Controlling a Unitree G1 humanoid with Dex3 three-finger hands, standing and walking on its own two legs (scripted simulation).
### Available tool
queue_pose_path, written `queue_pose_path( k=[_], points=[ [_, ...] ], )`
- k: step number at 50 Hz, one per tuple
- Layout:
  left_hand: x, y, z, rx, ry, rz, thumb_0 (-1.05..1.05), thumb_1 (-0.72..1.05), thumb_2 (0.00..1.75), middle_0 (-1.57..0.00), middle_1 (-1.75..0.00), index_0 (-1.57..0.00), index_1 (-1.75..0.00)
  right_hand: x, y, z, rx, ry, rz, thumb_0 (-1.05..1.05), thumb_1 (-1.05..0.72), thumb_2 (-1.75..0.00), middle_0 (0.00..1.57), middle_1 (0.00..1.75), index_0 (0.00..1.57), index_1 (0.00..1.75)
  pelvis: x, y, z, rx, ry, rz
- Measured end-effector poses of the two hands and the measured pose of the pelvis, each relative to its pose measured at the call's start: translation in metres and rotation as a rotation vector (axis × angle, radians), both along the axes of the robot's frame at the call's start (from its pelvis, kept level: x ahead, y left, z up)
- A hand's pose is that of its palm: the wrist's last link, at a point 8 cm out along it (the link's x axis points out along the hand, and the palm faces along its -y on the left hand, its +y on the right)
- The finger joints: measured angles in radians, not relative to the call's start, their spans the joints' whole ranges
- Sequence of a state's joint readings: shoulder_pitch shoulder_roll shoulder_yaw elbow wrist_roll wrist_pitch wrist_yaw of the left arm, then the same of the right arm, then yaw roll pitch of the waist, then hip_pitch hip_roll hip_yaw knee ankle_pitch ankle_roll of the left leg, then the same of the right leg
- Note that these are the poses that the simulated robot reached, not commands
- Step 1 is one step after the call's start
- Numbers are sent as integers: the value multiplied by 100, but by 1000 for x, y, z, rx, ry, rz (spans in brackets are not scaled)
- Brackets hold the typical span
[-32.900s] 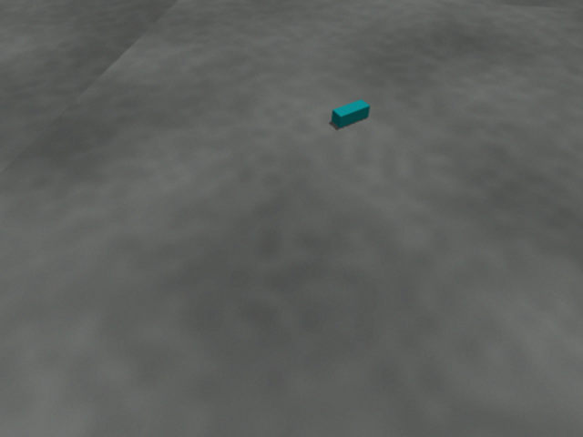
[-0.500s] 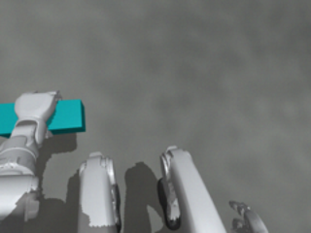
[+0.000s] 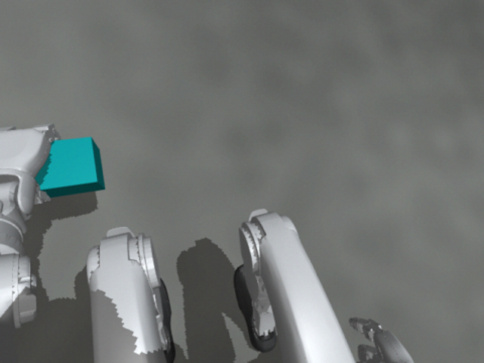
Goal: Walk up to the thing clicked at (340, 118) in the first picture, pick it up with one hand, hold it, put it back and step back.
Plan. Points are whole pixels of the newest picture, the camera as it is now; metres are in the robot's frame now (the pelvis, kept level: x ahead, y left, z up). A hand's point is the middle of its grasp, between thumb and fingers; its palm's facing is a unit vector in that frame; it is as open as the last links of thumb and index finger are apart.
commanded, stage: crouch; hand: left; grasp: from above
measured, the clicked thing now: (33, 172) +0.43 +0.31 -0.21
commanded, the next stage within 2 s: lower in 0.18 s
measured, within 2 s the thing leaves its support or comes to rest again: rests again in 1.18 s
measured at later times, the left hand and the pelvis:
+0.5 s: hand (42, 175) +0.43 +0.31 -0.23, palm faces -0.48 -0.08 -0.87, open 11.0 cm; pelvis +0.00 +0.00 -0.04, yaw -2 degrees
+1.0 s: hand (56, 177) +0.44 +0.30 -0.29, palm faces -0.47 -0.11 -0.87, open 11.0 cm; pelvis +0.00 +0.00 -0.07, yaw -5 degrees
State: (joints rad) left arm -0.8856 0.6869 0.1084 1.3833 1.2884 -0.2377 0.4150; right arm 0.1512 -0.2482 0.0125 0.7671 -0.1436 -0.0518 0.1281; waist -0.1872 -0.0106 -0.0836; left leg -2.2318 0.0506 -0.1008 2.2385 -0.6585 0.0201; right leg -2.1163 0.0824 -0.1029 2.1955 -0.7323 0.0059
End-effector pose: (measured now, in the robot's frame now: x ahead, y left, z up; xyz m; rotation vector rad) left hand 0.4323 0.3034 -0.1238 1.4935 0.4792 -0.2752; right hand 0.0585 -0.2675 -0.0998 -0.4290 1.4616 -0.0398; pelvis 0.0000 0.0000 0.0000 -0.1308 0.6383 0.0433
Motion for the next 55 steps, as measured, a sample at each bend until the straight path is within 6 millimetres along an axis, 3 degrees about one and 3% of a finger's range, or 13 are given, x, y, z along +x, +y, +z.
queue_pose_path(
  k=[7, 16, 36, 55],
  points=[
    [3, 0, -15, 4, 4, 11, -1, -13, 63, -51, -77, -56, -69, -11, -2, -16, 2, 17, -1, 0, -91, -90, 20, 30, 20, 30, -3, -4, -16, 3, -17, -10],
    [7, 2, -28, 2, 4, 18, -1, -13, 63, -51, -78, -56, -70, -8, -3, -29, -1, 12, 17, 0, -91, -90, 20, 30, 20, 30, -4, -5, -31, -4, -39, -22],
    [6, 3, -84, -21, 12, 1, -1, -14, 64, -54, -76, -58, -68, 1, -1, -47, -27, 3, 83, 0, -91, -90, 20, 30, 20, 30, -3, -2, -61, -28, -87, -38],
    [16, 0, -112, -39, 15, 34, -1, -14, 64, -54, -75, -58, -68, -10, 3, -53, -17, 16, 128, 0, -91, -90, 20, 30, 20, 30, -2, -2, -77, -51, -133, -65]
  ],
)
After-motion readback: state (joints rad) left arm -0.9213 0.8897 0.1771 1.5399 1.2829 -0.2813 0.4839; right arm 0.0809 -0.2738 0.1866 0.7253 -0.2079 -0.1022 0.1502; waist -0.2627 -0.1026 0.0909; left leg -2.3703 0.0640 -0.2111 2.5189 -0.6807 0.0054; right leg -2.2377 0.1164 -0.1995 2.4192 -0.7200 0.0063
